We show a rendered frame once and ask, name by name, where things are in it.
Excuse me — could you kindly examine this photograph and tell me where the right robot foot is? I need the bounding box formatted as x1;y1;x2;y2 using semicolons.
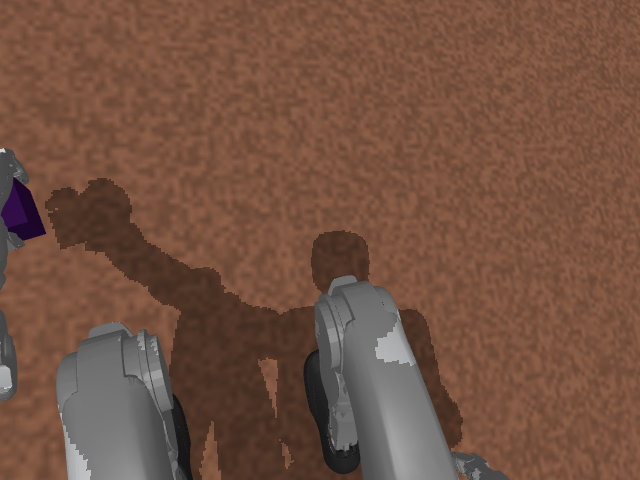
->
304;349;360;474

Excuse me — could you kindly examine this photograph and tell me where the cube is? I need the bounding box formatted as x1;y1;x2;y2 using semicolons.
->
0;177;46;241

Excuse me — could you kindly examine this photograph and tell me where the left robot hand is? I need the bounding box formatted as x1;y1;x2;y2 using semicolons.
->
0;148;29;251

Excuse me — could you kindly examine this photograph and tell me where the right robot hand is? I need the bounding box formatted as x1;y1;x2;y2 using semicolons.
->
450;451;510;480

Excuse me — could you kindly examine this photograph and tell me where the left robot arm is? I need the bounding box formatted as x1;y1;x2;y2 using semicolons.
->
0;215;17;402

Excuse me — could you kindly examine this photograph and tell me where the left robot foot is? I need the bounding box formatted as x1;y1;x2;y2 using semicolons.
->
171;393;193;480

